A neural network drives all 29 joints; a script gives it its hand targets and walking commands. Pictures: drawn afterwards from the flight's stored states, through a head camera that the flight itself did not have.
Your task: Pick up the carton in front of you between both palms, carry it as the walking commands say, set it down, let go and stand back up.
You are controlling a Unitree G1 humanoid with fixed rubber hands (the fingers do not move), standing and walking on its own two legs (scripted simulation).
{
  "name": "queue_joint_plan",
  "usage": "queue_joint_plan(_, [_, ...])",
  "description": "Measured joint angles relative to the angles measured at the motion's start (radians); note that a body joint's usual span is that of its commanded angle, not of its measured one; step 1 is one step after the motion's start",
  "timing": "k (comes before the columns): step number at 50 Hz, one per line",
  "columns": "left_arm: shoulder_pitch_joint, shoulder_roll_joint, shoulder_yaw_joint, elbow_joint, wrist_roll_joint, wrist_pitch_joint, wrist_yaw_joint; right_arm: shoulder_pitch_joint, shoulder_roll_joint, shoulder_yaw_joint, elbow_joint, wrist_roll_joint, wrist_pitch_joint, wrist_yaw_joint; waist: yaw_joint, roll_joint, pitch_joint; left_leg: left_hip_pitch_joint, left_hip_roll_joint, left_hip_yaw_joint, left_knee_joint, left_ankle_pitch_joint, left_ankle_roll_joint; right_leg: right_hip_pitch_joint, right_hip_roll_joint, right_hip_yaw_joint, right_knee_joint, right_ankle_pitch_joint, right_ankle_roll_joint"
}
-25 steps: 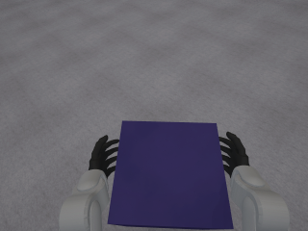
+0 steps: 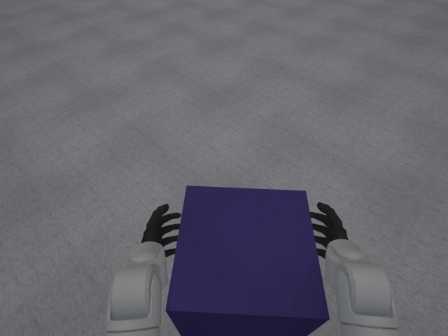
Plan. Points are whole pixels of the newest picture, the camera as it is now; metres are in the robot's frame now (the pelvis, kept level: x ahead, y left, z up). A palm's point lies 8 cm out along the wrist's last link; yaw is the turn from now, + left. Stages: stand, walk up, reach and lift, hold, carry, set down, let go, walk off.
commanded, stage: carry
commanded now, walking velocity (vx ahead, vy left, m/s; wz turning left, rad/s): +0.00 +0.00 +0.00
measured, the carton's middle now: (241, 271) +0.24 +0.00 -0.03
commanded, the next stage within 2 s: hold in 1.20 s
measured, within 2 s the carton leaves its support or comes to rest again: neither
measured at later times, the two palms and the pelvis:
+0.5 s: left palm (160, 248) +0.25 +0.14 +0.04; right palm (332, 246) +0.26 -0.15 +0.04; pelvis -0.03 +0.00 +0.00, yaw +0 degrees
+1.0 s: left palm (161, 256) +0.24 +0.14 +0.04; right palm (339, 254) +0.24 -0.16 +0.04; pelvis -0.04 -0.01 +0.00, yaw +0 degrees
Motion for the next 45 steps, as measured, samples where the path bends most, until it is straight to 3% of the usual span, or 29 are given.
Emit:
queue_joint_plan(14, [-0.121,-0.002,0.068,0.378,0.081,-0.291,-0.047,-0.129,0.004,-0.075,0.38,-0.074,-0.285,0.036,0.001,0.004,0.016,0.006,0.005,-0.003,-0.02,0.033,0.0,0.003,0.008,-0.003,-0.012,0.026,-0.009])
queue_joint_plan(19, [-0.157,-0.006,0.095,0.448,0.088,-0.367,-0.049,-0.165,0.009,-0.104,0.447,-0.082,-0.359,0.037,0.0,0.006,0.031,0.001,0.007,-0.005,-0.03,0.05,0.001,-0.005,0.011,-0.005,-0.014,0.039,-0.013])
queue_joint_plan(27, [-0.166,-0.007,0.093,0.379,0.082,-0.33,-0.051,-0.176,0.011,-0.1,0.38,-0.076,-0.322,0.041,-0.001,0.008,0.036,-0.015,0.011,-0.007,-0.032,0.065,0.0,-0.023,0.016,-0.007,-0.011,0.049,-0.019])
queue_joint_plan(45, [-0.17,-0.008,0.097,0.39,0.094,-0.298,-0.06,-0.18,0.012,-0.101,0.391,-0.09,-0.29,0.049,-0.002,0.008,0.026,-0.023,0.017,-0.009,-0.039,0.086,-0.004,-0.037,0.022,-0.009,-0.005,0.06,-0.028])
